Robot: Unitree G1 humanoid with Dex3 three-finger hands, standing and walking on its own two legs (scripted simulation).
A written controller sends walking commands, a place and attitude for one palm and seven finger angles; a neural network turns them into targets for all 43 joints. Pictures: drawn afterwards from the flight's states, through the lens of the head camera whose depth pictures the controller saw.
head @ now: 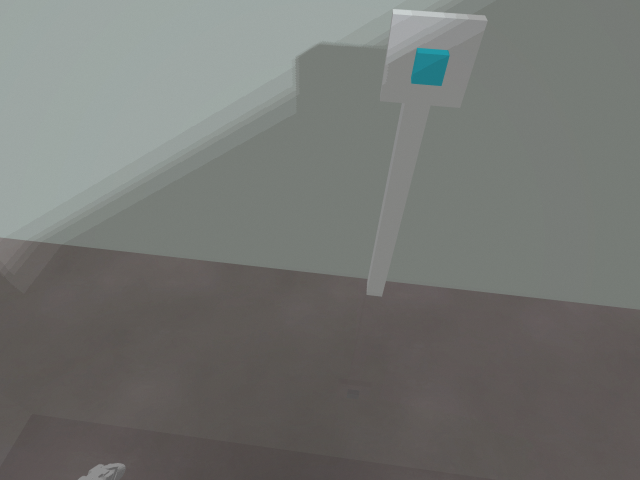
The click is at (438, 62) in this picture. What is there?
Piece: button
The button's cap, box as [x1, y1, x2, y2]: [411, 48, 449, 85]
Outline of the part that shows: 417,48 411,76 411,83 441,85 449,55 448,51 438,49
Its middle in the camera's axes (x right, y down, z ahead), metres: +0.22 -0.36 +0.80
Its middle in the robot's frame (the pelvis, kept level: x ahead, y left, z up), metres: +0.86 -0.17 +0.13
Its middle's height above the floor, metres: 0.90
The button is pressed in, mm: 0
